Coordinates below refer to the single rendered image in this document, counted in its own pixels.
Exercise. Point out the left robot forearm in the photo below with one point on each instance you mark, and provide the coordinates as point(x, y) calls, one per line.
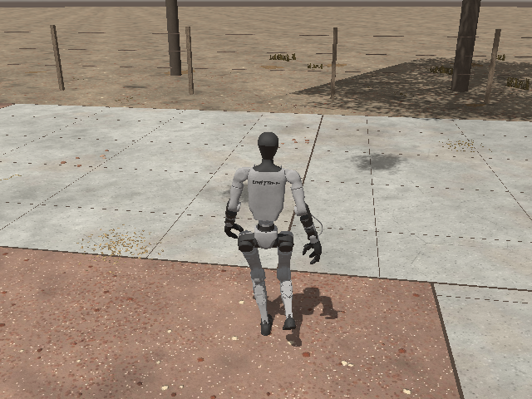
point(230, 216)

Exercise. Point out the right robot forearm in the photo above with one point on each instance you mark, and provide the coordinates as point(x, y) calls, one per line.
point(309, 227)

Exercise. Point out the robot left hand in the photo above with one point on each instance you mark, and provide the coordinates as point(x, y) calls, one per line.
point(229, 233)

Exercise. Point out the right robot upper arm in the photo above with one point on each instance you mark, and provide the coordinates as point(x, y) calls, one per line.
point(293, 177)

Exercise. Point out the left robot upper arm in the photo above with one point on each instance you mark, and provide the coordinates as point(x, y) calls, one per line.
point(240, 176)

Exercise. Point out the humanoid robot torso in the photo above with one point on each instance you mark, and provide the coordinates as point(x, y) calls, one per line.
point(266, 197)

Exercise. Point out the robot right hand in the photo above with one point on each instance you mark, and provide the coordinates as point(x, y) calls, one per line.
point(317, 251)

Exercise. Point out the right robot foot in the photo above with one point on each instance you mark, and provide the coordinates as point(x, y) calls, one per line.
point(289, 324)

